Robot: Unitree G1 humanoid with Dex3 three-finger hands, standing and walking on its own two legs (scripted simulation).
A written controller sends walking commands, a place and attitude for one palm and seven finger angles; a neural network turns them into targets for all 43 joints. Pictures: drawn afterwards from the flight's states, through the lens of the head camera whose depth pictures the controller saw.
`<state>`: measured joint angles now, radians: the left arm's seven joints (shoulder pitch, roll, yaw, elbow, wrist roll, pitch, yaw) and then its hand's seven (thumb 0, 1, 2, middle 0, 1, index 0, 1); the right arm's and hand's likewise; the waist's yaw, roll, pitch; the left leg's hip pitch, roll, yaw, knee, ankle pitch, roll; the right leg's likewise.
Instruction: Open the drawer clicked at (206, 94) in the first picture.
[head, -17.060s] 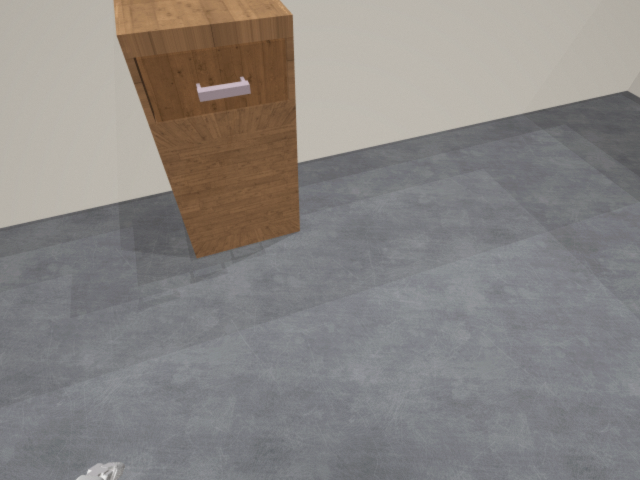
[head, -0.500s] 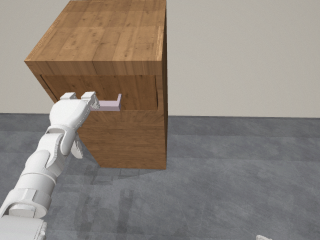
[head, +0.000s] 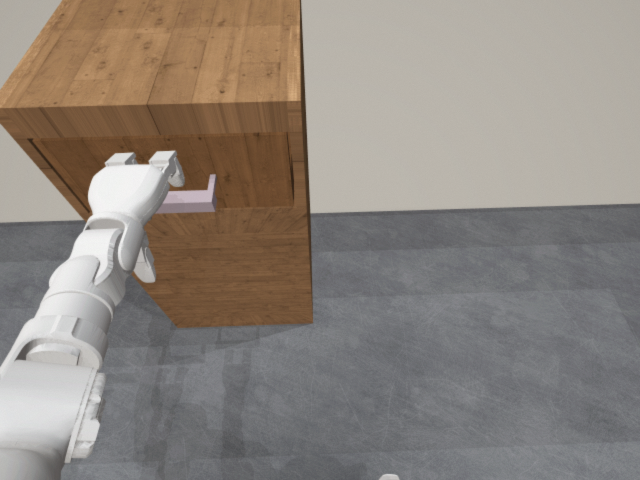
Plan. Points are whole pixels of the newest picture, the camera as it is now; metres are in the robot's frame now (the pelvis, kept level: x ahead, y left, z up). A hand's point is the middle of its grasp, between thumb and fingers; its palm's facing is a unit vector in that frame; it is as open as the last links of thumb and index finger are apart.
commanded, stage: move the hooked fingers above the handle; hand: left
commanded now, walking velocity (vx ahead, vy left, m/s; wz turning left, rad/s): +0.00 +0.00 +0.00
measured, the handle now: (174, 191) +0.56 +0.25 -0.04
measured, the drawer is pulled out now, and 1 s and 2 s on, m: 0.00 0.00 0.00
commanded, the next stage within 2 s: lower the fingers behind the handle in 1.08 s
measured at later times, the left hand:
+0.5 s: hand (164, 190) +0.52 +0.24 +0.02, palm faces -0.09 -0.03 -1.00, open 13.8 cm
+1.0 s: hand (166, 193) +0.51 +0.23 +0.02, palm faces -0.10 -0.02 -0.99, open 13.9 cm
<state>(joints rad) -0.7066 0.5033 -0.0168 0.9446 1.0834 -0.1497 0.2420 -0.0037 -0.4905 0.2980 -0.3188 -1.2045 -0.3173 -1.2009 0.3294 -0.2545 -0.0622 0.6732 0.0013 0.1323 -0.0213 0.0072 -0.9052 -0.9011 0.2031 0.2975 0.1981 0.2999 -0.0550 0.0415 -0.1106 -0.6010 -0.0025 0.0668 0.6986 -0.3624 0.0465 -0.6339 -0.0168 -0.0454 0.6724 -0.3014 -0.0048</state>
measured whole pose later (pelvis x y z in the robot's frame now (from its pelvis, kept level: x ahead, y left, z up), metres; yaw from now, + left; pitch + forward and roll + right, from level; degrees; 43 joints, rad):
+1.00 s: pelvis +0.01 +0.00 -0.01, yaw +0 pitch +21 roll -2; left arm -0.89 0.55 -0.01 1.12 1.10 -0.11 0.26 0.00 -0.49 0.30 -0.32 -1.20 -0.32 -1.20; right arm 0.36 -0.26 -0.05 0.69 -0.02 0.14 -0.01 0.00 -0.90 -0.90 0.20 0.30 0.20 0.30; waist -0.12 0.06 -0.14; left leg -0.76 0.02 0.05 0.80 -0.42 0.05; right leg -0.77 0.00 -0.06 0.73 -0.33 0.00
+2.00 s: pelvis +0.00 +0.01 -0.04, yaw -1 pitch +26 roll -3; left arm -0.89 0.59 0.04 1.16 1.13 -0.14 0.33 0.00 -0.49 0.30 -0.32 -1.20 -0.32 -1.20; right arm 0.37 -0.26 -0.04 0.72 -0.05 0.14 0.00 0.00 -0.90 -0.90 0.20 0.30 0.20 0.30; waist -0.15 0.06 -0.15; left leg -0.94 0.02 0.05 0.96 -0.47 0.06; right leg -0.95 0.00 -0.06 0.87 -0.38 0.00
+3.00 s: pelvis -0.02 +0.01 -0.06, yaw -1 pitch +28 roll -4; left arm -0.95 0.63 0.04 1.16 1.12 -0.13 0.31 0.00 -0.44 0.32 -0.31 -1.21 -0.32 -1.21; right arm 0.37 -0.27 -0.02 0.71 -0.04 0.10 -0.02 0.00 -0.90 -0.90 0.20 0.30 0.20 0.30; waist -0.18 0.06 -0.15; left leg -1.09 0.03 0.03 1.08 -0.50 0.05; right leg -1.08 0.01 -0.07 0.98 -0.40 0.00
